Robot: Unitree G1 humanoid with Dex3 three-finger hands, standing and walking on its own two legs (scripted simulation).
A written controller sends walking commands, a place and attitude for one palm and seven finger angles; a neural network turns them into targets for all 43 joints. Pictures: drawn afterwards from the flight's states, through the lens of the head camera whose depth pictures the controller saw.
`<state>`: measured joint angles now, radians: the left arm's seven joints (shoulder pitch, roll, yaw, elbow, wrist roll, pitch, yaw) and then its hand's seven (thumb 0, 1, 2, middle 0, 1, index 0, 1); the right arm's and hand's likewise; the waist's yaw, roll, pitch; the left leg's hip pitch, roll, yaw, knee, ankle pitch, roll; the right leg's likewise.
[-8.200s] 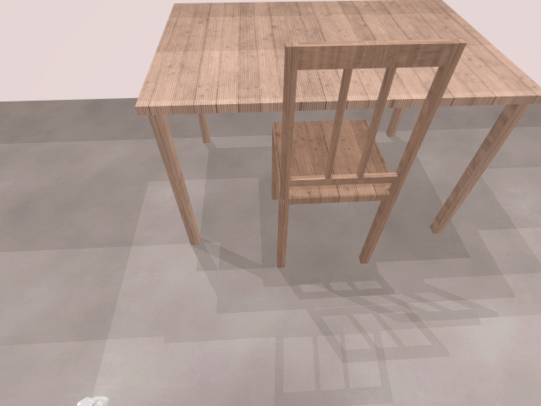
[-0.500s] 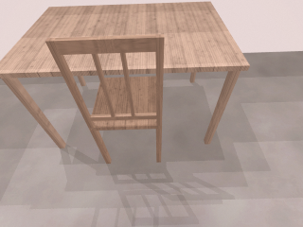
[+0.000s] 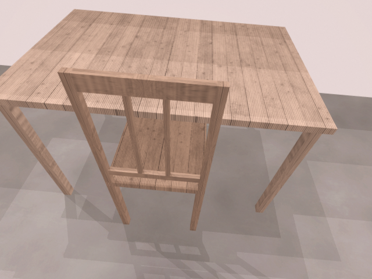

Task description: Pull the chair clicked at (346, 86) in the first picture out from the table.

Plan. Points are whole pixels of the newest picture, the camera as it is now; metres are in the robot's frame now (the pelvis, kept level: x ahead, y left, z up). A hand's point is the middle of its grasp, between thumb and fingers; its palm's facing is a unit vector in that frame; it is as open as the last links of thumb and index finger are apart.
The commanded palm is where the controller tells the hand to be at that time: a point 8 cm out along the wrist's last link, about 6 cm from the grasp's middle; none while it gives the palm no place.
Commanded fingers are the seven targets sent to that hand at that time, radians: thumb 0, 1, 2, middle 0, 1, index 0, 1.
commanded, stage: come to a stop and stand still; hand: left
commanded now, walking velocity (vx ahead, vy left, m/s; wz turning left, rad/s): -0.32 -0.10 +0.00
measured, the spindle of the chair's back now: (134, 139) +0.49 +0.21 -0.05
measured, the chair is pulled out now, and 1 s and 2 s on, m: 0.00 0.00 0.00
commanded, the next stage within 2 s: look again from close up in 1.38 s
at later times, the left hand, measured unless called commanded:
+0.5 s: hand out of the picture +0.08 +0.16 -0.16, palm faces +0.01 -0.97 -0.24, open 7.4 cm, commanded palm none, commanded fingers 0.00 0.90 0.90 -0.20 -0.30 -0.20 -0.30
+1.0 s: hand out of the picture +0.06 +0.19 -0.16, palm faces +0.01 -0.97 -0.23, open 7.4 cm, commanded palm none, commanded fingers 0.00 0.90 0.90 -0.20 -0.30 -0.20 -0.30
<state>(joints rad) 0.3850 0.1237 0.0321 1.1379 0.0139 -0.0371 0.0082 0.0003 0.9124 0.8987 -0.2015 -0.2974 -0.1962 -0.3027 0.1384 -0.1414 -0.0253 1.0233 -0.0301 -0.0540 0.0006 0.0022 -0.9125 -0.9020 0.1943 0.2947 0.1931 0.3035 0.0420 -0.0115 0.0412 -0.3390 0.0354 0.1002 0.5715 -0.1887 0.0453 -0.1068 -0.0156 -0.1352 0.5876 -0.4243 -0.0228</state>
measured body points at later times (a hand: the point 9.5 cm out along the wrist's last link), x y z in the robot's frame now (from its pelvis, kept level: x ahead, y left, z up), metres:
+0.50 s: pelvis +0.04 -0.03 +0.01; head +0.06 -0.04 +0.45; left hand +0.08 +0.21 -0.14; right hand +0.08 -0.26 -0.16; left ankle +0.05 +0.09 -0.73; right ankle +0.04 -0.14 -0.73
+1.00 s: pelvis +0.01 +0.00 +0.01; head +0.02 +0.00 +0.46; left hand +0.06 +0.24 -0.14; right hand +0.04 -0.23 -0.15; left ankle +0.05 +0.09 -0.73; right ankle +0.04 -0.14 -0.73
